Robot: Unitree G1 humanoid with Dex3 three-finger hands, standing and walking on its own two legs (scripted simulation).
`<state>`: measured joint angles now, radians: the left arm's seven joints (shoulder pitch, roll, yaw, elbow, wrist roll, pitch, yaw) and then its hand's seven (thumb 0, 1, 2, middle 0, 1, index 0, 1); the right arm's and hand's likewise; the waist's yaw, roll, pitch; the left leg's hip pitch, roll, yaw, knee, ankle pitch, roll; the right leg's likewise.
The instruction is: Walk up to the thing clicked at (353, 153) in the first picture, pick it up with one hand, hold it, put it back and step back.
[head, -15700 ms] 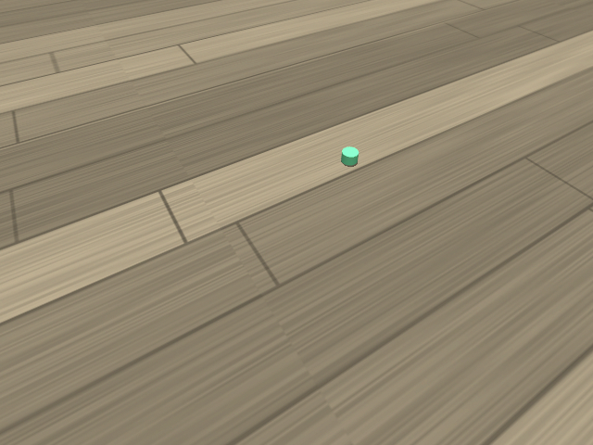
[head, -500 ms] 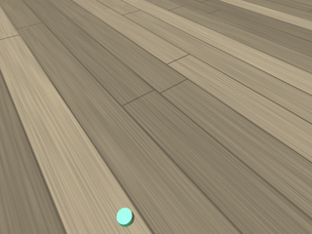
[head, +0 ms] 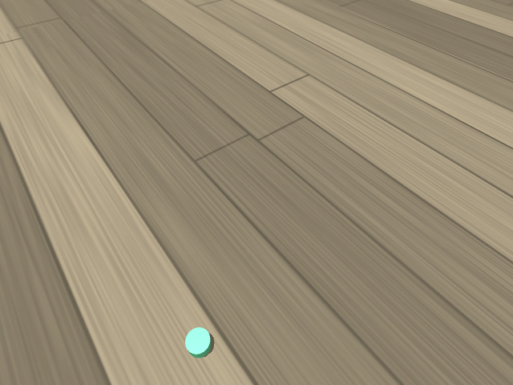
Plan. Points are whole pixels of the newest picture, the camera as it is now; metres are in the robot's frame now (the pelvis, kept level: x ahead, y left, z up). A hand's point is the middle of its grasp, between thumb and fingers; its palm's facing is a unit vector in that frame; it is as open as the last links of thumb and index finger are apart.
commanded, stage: walk up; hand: left
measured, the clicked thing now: (198, 342) +0.37 +0.20 -0.76
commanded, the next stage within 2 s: stand in 1.46 s
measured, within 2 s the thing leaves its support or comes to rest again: neither
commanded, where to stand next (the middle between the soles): +0.03 -0.03 m, yaw -2 degrees
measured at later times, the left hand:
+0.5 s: hand out of the picture +0.07 +0.22 -0.16, palm faces -0.02 -0.95 -0.32, open 7.3 cm
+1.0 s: hand out of the picture +0.09 +0.22 -0.16, palm faces -0.02 -0.95 -0.31, open 7.3 cm
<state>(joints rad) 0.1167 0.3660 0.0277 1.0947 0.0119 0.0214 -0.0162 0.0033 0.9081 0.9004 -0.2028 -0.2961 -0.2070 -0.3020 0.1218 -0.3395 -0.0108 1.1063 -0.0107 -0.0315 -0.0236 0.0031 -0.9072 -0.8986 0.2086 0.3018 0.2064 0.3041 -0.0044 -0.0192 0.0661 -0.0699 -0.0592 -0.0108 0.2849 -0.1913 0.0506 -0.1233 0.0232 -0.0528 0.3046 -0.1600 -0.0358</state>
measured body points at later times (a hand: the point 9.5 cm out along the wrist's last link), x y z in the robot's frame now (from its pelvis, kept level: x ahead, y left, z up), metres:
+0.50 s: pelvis -0.01 -0.03 +0.00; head +0.00 -0.03 +0.45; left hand +0.07 +0.27 -0.14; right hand +0.06 -0.34 -0.13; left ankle -0.02 +0.09 -0.75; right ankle +0.00 -0.09 -0.75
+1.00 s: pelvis -0.01 -0.03 +0.00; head +0.01 -0.02 +0.44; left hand +0.09 +0.27 -0.14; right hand +0.06 -0.35 -0.12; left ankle -0.02 +0.09 -0.75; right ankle +0.00 -0.09 -0.75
